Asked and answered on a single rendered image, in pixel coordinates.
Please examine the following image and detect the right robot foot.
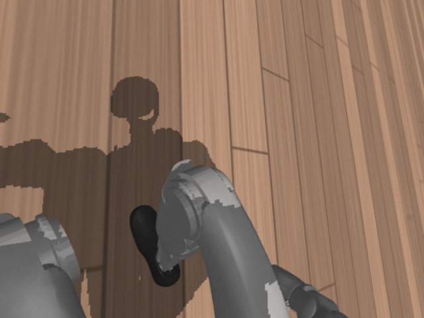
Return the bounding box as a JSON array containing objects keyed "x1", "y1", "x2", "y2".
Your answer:
[{"x1": 130, "y1": 205, "x2": 180, "y2": 287}]

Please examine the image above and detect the right robot hand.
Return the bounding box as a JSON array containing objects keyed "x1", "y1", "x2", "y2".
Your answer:
[{"x1": 272, "y1": 264, "x2": 306, "y2": 309}]

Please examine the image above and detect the right robot arm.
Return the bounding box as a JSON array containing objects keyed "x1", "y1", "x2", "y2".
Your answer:
[{"x1": 289, "y1": 284, "x2": 348, "y2": 318}]

